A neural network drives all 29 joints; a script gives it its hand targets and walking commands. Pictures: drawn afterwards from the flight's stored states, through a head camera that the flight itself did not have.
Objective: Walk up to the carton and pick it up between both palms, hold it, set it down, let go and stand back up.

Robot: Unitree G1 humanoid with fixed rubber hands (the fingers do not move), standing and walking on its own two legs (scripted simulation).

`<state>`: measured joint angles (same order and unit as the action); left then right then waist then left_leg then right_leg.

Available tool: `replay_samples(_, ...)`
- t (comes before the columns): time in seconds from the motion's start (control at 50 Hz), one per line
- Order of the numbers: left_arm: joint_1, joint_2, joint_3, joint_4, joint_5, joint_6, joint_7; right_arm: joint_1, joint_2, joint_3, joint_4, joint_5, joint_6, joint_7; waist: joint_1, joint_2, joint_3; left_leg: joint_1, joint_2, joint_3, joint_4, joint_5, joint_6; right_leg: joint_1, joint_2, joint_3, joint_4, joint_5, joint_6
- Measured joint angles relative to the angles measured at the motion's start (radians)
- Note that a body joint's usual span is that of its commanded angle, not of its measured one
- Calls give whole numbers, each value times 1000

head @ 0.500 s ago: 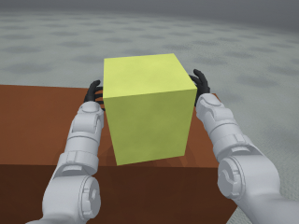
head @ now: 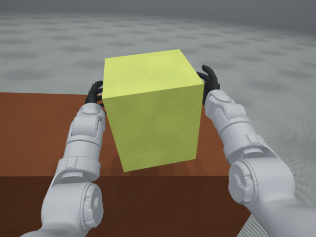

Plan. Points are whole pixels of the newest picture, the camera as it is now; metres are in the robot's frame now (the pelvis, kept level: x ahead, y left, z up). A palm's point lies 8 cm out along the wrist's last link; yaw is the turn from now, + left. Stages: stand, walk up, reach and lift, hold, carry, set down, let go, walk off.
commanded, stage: reach and lift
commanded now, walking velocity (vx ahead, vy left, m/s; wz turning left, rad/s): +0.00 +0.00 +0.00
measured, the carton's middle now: (151, 110) +0.43 +0.04 +0.18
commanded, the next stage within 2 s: hold in 0.66 s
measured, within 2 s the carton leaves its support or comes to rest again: neither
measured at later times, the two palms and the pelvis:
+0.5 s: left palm (94, 104) +0.38 +0.18 +0.22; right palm (213, 90) +0.40 -0.11 +0.26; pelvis +0.00 +0.00 +0.00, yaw +0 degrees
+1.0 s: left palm (93, 95) +0.37 +0.18 +0.25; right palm (218, 84) +0.39 -0.12 +0.28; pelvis +0.00 +0.00 +0.00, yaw +0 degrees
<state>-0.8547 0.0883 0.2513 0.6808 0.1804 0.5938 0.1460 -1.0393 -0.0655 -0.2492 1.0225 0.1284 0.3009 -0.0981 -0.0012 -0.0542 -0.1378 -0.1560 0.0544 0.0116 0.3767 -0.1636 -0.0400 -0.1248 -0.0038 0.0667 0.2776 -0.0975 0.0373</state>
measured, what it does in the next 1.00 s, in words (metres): stands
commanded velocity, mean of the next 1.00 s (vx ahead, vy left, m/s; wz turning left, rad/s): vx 0.00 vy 0.00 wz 0.00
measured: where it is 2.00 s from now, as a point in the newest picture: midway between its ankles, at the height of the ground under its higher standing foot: outside the picture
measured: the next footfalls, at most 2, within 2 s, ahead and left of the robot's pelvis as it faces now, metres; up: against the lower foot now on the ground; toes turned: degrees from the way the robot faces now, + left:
none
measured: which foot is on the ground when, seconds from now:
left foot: down 0.00-1.00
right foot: down 0.00-1.00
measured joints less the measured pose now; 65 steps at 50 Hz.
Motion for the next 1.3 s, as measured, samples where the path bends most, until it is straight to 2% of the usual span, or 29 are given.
replay_samples(0.16,-2,0,-11,-27,0,32,3,2,-14,31,-11,49,16,-7,-8,5,0,0,0,-1,0,0,0,0,0,0,0,0,2)
replay_samples(0.58,-23,1,-7,-65,0,89,-4,-30,-37,58,-45,99,86,-28,-8,7,0,0,0,-2,0,-3,0,0,0,0,0,-3,2)
replay_samples(0.68,-23,2,-15,-131,0,121,-2,-14,-48,91,-119,148,109,-42,-9,8,0,0,-1,-2,0,-3,0,0,0,0,0,-4,2)
replay_samples(0.86,-22,2,-20,-154,0,182,-13,-15,-53,94,-147,160,179,-61,-9,16,0,0,-1,-3,0,-3,0,0,0,0,0,-4,2)
replay_samples(1.0,-14,2,-37,-228,0,212,-12,16,-57,98,-249,189,213,-77,-12,24,-1,0,-1,-3,0,-3,0,1,0,0,0,-4,2)
replay_samples(1.18,-14,2,-33,-227,0,244,-26,13,-58,98,-262,190,264,-93,-12,36,-1,0,-1,-4,0,-3,0,1,1,0,0,-4,2)
replay_samples(1.3,-11,2,-32,-256,0,246,-29,22,-57,99,-312,200,280,-105,-12,36,-2,0,-1,-4,0,-3,1,1,1,0,0,-4,2)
